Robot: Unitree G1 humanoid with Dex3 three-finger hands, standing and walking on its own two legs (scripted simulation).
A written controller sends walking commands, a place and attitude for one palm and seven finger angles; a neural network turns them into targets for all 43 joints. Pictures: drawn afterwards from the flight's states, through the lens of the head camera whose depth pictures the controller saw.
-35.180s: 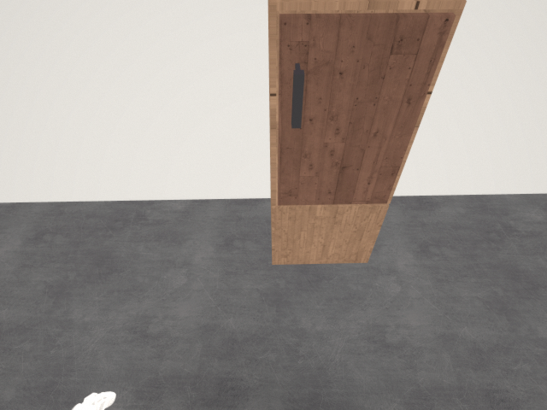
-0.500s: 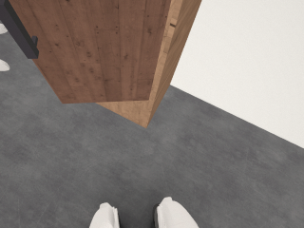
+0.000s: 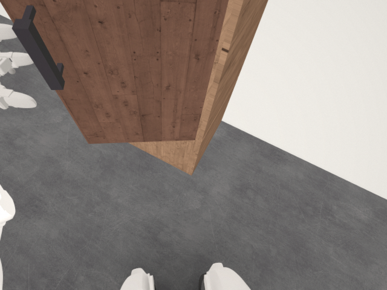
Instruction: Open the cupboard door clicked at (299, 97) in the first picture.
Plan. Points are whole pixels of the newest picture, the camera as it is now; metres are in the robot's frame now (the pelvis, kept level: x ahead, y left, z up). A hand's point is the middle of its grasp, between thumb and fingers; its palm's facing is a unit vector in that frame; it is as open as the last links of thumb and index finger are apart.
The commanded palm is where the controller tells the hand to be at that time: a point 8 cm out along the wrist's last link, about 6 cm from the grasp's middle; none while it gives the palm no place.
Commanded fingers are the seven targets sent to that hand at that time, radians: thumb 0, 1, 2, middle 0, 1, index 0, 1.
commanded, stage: move the hooked fingers beside the handle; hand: left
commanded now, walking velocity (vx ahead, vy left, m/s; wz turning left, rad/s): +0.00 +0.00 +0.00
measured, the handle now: (44, 51) +0.56 +0.24 +0.11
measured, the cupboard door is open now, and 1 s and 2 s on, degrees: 32 32 33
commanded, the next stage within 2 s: slide the fingers in behind the handle in 0.36 s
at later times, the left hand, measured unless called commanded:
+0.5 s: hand (10, 67) +0.50 +0.28 +0.12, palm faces +0.00 -1.00 +0.00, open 14.0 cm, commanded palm +0.49 +0.32 +0.11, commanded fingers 0.00 -0.50 0.30 -0.30 -1.20 -0.30 -1.20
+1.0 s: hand (27, 71) +0.51 +0.26 +0.11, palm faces -0.01 -1.00 +0.00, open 14.0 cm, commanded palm +0.49 +0.30 +0.11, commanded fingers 0.00 -0.50 0.30 -0.30 -1.20 -0.30 -1.20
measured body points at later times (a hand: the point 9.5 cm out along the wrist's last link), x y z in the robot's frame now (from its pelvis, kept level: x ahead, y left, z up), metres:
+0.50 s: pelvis -0.02 -0.01 -0.01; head +0.13 +0.02 +0.42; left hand +0.50 +0.33 +0.13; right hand -0.04 -0.28 -0.10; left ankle -0.01 +0.10 -0.69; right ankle -0.01 -0.14 -0.69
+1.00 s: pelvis -0.01 +0.00 +0.00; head +0.12 +0.03 +0.43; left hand +0.50 +0.31 +0.12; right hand -0.02 -0.27 -0.10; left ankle -0.01 +0.10 -0.69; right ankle -0.01 -0.14 -0.69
